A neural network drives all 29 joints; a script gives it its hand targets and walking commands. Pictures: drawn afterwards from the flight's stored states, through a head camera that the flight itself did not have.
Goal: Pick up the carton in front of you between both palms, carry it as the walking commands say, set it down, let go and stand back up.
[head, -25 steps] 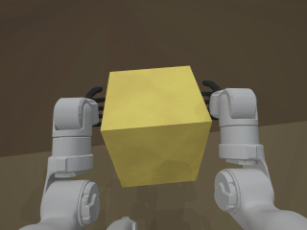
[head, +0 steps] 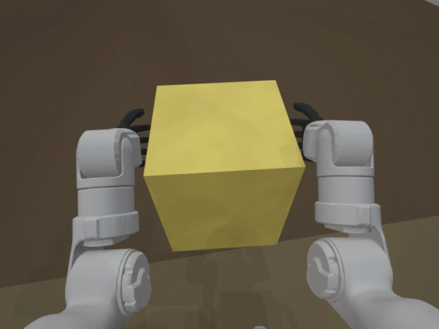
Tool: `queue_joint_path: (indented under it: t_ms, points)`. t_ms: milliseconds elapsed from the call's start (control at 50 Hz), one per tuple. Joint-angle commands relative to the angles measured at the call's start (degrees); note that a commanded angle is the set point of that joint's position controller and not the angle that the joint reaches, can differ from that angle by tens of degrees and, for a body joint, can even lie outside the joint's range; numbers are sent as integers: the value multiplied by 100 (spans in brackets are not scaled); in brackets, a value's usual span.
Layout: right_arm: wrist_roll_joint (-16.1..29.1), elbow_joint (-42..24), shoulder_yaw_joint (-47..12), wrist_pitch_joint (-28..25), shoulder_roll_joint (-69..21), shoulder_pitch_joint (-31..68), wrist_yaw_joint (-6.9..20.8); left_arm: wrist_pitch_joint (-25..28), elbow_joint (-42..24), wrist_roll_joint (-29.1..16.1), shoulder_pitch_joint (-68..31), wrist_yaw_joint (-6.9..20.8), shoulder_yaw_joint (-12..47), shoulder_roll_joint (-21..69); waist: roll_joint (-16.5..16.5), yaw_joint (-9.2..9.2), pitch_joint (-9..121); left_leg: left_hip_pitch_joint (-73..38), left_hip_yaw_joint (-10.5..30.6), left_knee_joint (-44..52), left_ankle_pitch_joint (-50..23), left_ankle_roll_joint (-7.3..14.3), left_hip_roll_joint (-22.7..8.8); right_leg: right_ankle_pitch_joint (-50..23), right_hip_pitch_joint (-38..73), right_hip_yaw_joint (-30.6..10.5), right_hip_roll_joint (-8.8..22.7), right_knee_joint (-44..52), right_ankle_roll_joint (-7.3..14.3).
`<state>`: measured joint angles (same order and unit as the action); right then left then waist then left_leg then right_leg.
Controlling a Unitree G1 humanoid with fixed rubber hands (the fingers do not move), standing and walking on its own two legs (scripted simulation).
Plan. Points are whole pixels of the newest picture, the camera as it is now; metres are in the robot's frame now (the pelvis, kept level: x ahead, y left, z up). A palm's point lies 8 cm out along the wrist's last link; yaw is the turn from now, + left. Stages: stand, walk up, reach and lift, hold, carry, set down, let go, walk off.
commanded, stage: carry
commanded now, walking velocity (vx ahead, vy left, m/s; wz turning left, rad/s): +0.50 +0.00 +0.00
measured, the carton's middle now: (221, 170) +0.39 -0.01 +0.10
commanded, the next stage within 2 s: none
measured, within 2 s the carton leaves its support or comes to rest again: neither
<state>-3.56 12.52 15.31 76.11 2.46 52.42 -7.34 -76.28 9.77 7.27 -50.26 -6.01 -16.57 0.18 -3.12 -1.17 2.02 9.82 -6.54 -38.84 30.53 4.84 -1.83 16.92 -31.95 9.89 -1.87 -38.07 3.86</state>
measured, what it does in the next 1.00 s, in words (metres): climbs: left foot 0.04 m higher, then right foot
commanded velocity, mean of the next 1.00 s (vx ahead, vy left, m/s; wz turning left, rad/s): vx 0.50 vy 0.00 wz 0.00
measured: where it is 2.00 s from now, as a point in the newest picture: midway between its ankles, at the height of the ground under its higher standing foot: (195, 152)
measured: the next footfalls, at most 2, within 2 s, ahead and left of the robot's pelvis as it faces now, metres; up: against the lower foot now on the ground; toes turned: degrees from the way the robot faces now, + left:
left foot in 0.36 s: +0.38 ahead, +0.14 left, +0.07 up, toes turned +7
right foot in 0.72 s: +0.58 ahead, -0.07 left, +0.10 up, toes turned -4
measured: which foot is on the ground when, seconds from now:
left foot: down 0.00-0.00, up 0.02-0.34, down 0.36-0.74, up 0.76-1.00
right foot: down 0.00-0.38, up 0.40-0.70, down 0.72-1.00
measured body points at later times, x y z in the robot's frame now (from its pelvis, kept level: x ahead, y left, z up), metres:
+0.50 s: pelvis +0.28 +0.04 +0.06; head +0.30 +0.04 +0.51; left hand +0.68 +0.17 +0.21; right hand +0.65 -0.13 +0.20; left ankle +0.33 +0.13 -0.66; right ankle +0.20 -0.07 -0.56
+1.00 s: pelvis +0.56 +0.00 +0.11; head +0.60 +0.00 +0.56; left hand +0.93 +0.20 +0.26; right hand +0.98 -0.10 +0.27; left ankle +0.65 +0.13 -0.56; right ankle +0.54 -0.07 -0.63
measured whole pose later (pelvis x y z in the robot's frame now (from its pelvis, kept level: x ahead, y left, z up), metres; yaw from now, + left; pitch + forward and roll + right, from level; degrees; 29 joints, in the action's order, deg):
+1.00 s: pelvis +0.56 +0.00 +0.11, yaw +2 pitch +4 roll +1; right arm -5.8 7.1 17.4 77.8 0.8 51.3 -7.0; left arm -77.0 6.2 2.2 -48.6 -9.4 -14.5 -0.6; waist 0.5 6.1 0.1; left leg 40.5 -2.6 -56.4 22.7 2.0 -1.5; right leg 24.1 -14.2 5.8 -0.8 -25.0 3.3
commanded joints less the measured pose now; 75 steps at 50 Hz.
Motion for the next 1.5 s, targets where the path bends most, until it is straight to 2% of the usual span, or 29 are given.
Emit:
queue_joint_path:
  t_ms: [0, 20, 60, 140, 280, 340, 360, 380, 400, 440, 500, 620, 660, 700, 720, 740, 760, 800, 860, 940, 1040, 1100, 1120, 1140, 1160, 1180, 1200, 1240, 1480]
  points:
    - [2370, 25, -2809, 11, -6483, 3961, 1610, 150, -43, -2558, -3967, 1155, 3134, 5994, 1850, 791, 3188, 3119, 299, -3904, -285, -233, 888, 217, 4998, -4956, 2049, 2033, 1726]
    - [2238, 76, -2784, -40, -6405, 3917, 1567, 143, -301, -2785, -4299, 1206, 3255, 6212, 1023, 699, 2957, 3567, 961, -4831, -180, -99, 544, -556, 4773, -4645, 2136, 1698, 1809]
    - [1975, -62, -2507, -88, -6202, 3760, 1446, 180, -934, -3318, -5142, 1292, 3578, 6593, 7, 577, 2624, 3813, 1014, -4756, -299, 44, 166, -1011, 4185, -3618, 1937, 1446, 1392]
    - [1735, -401, -2315, -50, -5777, 3892, 1163, 164, -1452, -3810, -5931, 1275, 3732, 6653, 486, 446, 2462, 3666, 720, -3680, -347, -1, -54, 208, 3605, -2806, 1730, 1888, 1000]
    - [1627, 67, -2529, 122, -5817, 3486, 1137, -3, -243, -3228, -4715, 1316, 3188, 6400, 1162, 539, 2211, 2463, -186, -620, -653, -177, 87, -607, 3111, -1357, 1482, 1975, 717]
    - [1909, 184, -2679, 22, -6168, 3574, 1237, 31, -81, -3049, -4619, 1385, 3078, 6474, 951, -281, 2689, -505, -786, 500, -1082, -3, 680, -2602, 2104, -336, 1149, 180, 173]
    - [2007, 166, -2663, -61, -6183, 3508, 1251, 24, -90, -2998, -4700, 1402, 3012, 6449, 22, -588, 3287, -1987, 1074, 850, 20, 485, -275, -2055, 928, -126, 896, -1412, -190]
    - [2055, 5, -2694, -137, -6097, 3714, 1250, 16, -124, -2947, -4654, 1415, 2942, 6448, -1625, -631, 3372, -2694, 4242, 1819, -75, 1304, -1633, 494, -704, -317, 68, -2891, -437]
    - [2190, -244, -2814, -146, -6237, 4003, 1266, 39, -134, -2822, -4753, 1366, 2968, 6393, -1287, -547, 3060, -2744, 4777, 1992, -1158, 1522, -1786, 1526, -1484, -937, -78, -4012, -359]
    - [2641, -958, -3236, -150, -6729, 4615, 1340, 67, -248, -2702, -4558, 1231, 2866, 6202, 102, -475, 2844, -2417, 3631, 1264, -2761, 1353, -1626, 1335, -1914, -1133, 260, -4550, -211]
    - [3180, -1772, -3501, -137, -6884, 5293, 1370, 64, -618, -2435, -4382, 995, 2800, 5938, -122, -257, 2898, -2023, 2687, 1419, -1974, 864, -1387, 1280, -1716, -1127, 413, -3707, -32]
    - [3046, -1382, -3515, 30, -6600, 4676, 1396, -38, -620, -2067, -3902, 817, 2871, 5478, -432, -253, 2653, -1076, 1283, 1802, -2361, 666, -1212, 467, -274, -510, 352, -726, -206]
    - [2921, -1041, -3482, 42, -6562, 4472, 1434, -59, -414, -2066, -3849, 887, 2936, 5453, -596, -23, 2655, -625, 849, 1552, -2901, 470, -1125, 179, 962, 154, -75, 57, -189]
    - [2774, -671, -3397, 54, -6512, 4195, 1458, -42, -45, -2176, -3705, 979, 2978, 5521, 105, 463, 3091, 344, -7, -205, -4122, 77, -736, -153, 3435, 436, -302, 701, -14]
    - [2700, -516, -3284, 64, -6419, 4199, 1476, -13, 155, -2194, -3481, 1031, 2974, 5534, 751, 748, 3564, 1546, -17, -1626, -2811, -203, -462, 1178, 4732, -1480, 876, 924, 374]
    - [2613, -401, -3152, 76, -6449, 4125, 1505, 64, 274, -2221, -3560, 1067, 2937, 5549, 2445, 610, 3612, 3161, 171, -2872, -29, -372, 388, 936, 5395, -4588, 2177, 1741, 1185]
    - [2532, -345, -3149, 31, -6433, 4349, 1495, 75, 85, -2406, -3789, 1129, 3011, 5846, 1624, 634, 3105, 3735, 665, -3881, 240, -296, 346, 161, 5073, -4816, 2214, 1769, 1385]
    - [2349, -333, -2985, -43, -6499, 4041, 1426, 115, -612, -2895, -4558, 1234, 3327, 6310, 306, 626, 2756, 3998, 864, -4330, -207, -131, 67, -1664, 4531, -3653, 1985, 1244, 1235]
    - [2142, -557, -2778, -64, -6347, 3954, 1238, 170, -1283, -3405, -5315, 1272, 3596, 6579, 641, 484, 2691, 3708, 804, -3391, -531, -166, -63, -1213, 4123, -2896, 1708, 1523, 787]
    - [1884, -814, -2757, -38, -6032, 3819, 1007, 102, -1490, -3577, -5324, 1290, 3613, 6500, 830, 541, 2517, 3629, 458, -1731, -650, -310, -43, -1473, 4133, -2305, 1651, 1867, 903]
    - [1677, -537, -2820, 87, -5808, 3502, 981, 3, -872, -3338, -4713, 1307, 3439, 6174, 1157, 602, 2316, 2295, 0, 307, -2182, -255, 189, -2411, 3769, -1344, 1307, 1784, 525]
    - [1877, -435, -2869, 117, -5903, 3691, 1106, 25, -543, -3134, -4562, 1319, 3441, 6171, 1228, 57, 2524, 722, -219, 1117, -2612, -104, 344, -3898, 3392, -836, 1311, 777, 260]
    - [1971, -329, -2896, 105, -5924, 3651, 1156, 24, -428, -3061, -4429, 1312, 3413, 6222, 792, -128, 2649, -253, -571, 1544, -2940, -119, 549, -4217, 3031, -337, 979, -74, 56]
    - [2052, -171, -2920, 91, -6059, 3547, 1220, 27, -341, -3002, -4423, 1293, 3345, 6162, 361, -271, 2738, -1423, -11, 1511, -2929, -73, 70, -3113, 2022, -274, 774, -1052, -138]
    - [2101, 56, -2882, 81, -6072, 3418, 1276, 4, -109, -2921, -4200, 1278, 3234, 6172, -532, -120, 2868, -2454, 1971, 1187, -4064, 255, -1222, 344, 526, -458, 284, -2057, -278]
    - [2092, 178, -2763, 27, -6037, 3387, 1316, -15, -68, -2806, -4118, 1226, 3156, 6116, -1312, -244, 3158, -3230, 3629, 1397, -4084, 1079, -1912, 1468, -770, -742, -263, -3355, -370]
    - [2178, 139, -2761, -1, -6177, 3423, 1378, 9, 49, -2652, -4118, 1175, 3066, 6107, -1012, -310, 3039, -3113, 3506, 1417, -3841, 1216, -1853, 1309, -1255, -1062, 32, -3856, -249]
    - [2444, -126, -2876, -97, -6651, 3687, 1522, 93, 119, -2512, -3923, 1113, 2997, 6327, -62, -235, 2613, -2351, 2666, 1447, -4298, 842, -1532, 746, -1329, -1084, 381, -3412, -275]
    - [2651, -1212, -3636, -577, -7083, 3139, 1599, 592, -710, -2381, -2852, 907, 3758, 6669, -321, -155, 2328, -2351, 747, 1920, -5655, 372, -918, -1427, -815, -199, 319, -49, -288]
